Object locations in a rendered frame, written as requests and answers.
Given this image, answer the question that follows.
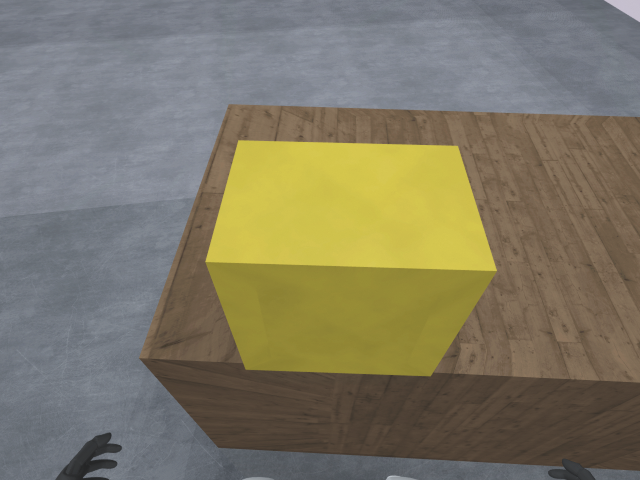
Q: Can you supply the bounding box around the carton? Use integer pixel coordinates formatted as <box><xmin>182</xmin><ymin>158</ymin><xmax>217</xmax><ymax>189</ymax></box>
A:
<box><xmin>205</xmin><ymin>140</ymin><xmax>497</xmax><ymax>376</ymax></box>

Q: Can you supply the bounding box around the robot left hand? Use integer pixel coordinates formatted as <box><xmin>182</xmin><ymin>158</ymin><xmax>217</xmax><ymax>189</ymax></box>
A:
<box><xmin>55</xmin><ymin>433</ymin><xmax>122</xmax><ymax>480</ymax></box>

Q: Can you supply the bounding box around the pedestal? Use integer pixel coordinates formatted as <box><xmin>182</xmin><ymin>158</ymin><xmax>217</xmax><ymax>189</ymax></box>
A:
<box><xmin>139</xmin><ymin>104</ymin><xmax>640</xmax><ymax>471</ymax></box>

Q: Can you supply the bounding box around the robot right hand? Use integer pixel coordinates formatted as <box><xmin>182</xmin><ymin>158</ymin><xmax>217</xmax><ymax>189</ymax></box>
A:
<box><xmin>548</xmin><ymin>459</ymin><xmax>596</xmax><ymax>480</ymax></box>

